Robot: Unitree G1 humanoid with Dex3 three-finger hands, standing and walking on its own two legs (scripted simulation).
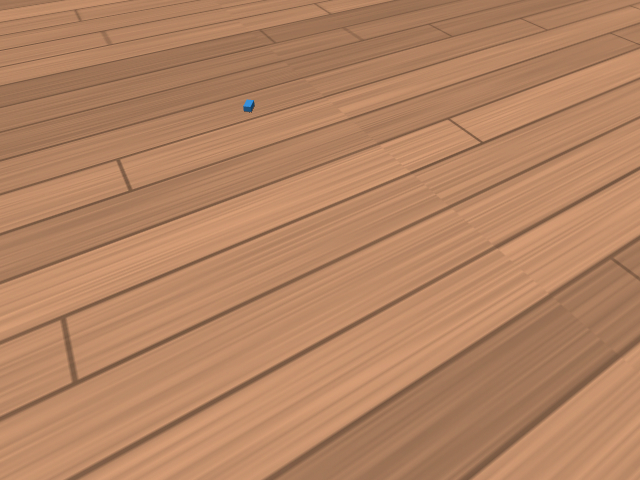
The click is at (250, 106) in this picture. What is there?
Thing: small brick
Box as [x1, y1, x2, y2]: [243, 100, 253, 111]
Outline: 246,100 243,108 244,110 250,111 253,106 253,100
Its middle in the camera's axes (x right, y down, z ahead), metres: -0.40 -0.79 +2.30
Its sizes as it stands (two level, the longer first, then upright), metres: 0.076 0.045 0.032
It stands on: the floor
